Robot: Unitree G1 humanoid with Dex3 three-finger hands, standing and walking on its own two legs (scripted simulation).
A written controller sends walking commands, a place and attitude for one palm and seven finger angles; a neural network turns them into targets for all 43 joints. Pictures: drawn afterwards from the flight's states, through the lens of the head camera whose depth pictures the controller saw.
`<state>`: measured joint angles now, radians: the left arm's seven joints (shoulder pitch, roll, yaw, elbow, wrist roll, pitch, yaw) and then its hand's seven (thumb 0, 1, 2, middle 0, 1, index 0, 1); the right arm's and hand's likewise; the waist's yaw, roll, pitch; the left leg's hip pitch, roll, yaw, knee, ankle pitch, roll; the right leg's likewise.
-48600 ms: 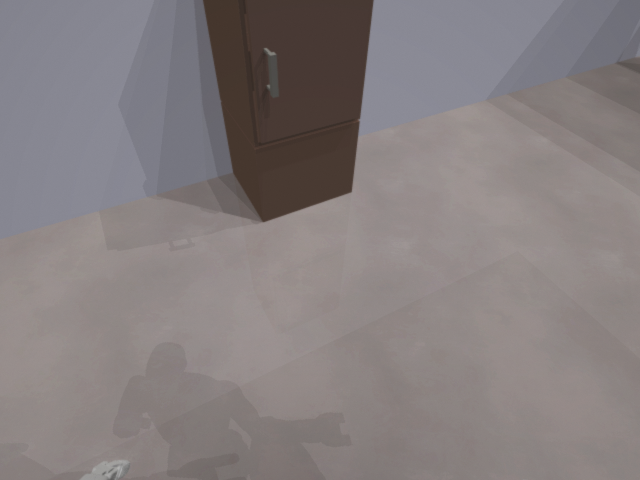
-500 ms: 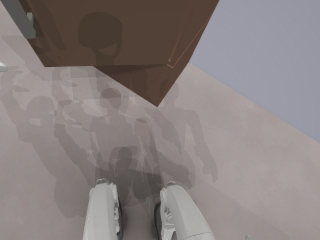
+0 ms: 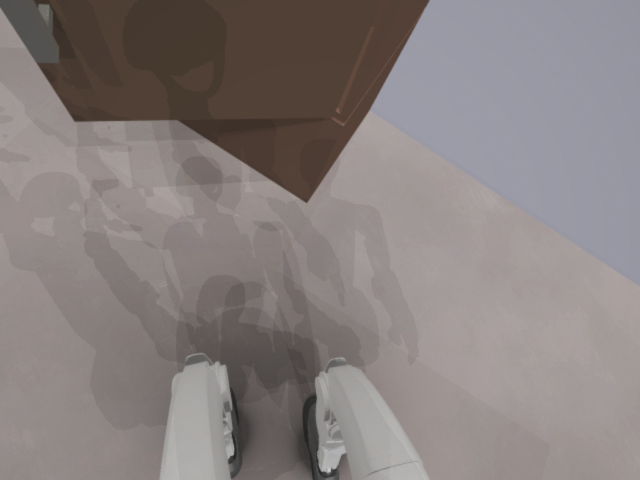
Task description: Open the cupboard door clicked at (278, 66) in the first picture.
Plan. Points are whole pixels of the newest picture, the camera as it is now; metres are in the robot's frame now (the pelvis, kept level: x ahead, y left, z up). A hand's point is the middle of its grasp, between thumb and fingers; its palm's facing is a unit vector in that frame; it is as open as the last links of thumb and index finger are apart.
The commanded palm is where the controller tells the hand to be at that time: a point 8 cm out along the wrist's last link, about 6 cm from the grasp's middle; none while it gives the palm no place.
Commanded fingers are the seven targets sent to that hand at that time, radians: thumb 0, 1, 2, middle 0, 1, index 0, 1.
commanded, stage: move the hooked fingers beside the handle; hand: left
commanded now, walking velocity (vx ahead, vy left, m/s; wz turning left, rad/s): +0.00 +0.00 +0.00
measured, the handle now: out of the picture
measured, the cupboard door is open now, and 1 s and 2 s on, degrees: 40 40 40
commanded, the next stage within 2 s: slide the fingers in behind the handle in 0.46 s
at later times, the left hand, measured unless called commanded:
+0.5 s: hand out of the picture +0.54 +0.34 +0.07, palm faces +0.15 -0.99 -0.03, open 14.0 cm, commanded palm +0.55 +0.34 +0.07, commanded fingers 0.00 -0.50 0.30 -0.30 -1.20 -0.30 -1.20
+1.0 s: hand out of the picture +0.55 +0.31 +0.07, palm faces +0.13 -0.99 -0.01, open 14.0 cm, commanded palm +0.56 +0.31 +0.07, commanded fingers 0.00 -0.50 0.30 -0.30 -1.20 -0.30 -1.20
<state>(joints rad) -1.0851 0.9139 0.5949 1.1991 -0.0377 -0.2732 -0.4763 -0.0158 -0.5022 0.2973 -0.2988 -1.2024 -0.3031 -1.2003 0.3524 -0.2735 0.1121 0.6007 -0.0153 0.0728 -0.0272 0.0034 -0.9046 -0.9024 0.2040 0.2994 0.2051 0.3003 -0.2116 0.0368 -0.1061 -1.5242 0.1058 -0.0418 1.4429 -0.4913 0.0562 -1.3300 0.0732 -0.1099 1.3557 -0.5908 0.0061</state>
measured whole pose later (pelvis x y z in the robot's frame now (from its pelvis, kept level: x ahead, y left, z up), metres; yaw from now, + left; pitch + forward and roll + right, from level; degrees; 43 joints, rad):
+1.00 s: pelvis +0.00 +0.00 +0.00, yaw +0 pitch +32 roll -10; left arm -1.11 0.87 0.54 1.20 -0.02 -0.25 -0.41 -0.02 -0.50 0.30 -0.30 -1.20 -0.30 -1.20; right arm 0.34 -0.28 0.11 0.59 -0.02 0.07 -0.02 0.00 -0.91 -0.90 0.20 0.30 0.20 0.30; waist -0.23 0.04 -0.11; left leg -1.53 0.11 -0.05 1.45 -0.50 0.05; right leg -1.34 0.08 -0.12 1.36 -0.60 0.00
